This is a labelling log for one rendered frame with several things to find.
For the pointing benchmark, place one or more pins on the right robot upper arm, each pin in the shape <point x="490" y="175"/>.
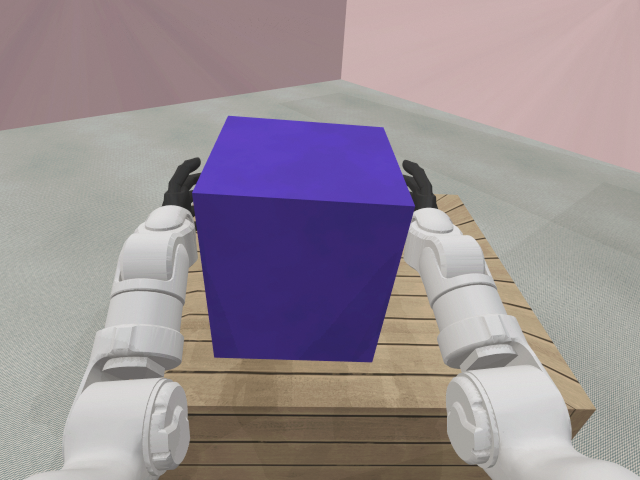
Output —
<point x="511" y="422"/>

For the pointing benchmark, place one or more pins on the robot left hand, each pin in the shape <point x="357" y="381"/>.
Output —
<point x="178" y="193"/>

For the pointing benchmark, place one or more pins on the left robot upper arm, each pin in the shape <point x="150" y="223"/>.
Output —
<point x="125" y="430"/>

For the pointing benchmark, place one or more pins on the carton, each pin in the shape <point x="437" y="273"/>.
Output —
<point x="301" y="228"/>

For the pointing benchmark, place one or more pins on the robot right forearm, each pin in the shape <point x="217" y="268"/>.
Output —
<point x="475" y="330"/>

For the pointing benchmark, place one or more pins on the pedestal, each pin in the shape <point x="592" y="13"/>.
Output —
<point x="268" y="419"/>

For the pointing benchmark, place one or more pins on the robot left forearm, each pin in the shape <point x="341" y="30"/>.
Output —
<point x="142" y="338"/>

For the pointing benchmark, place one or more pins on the robot right hand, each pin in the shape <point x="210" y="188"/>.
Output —
<point x="420" y="186"/>

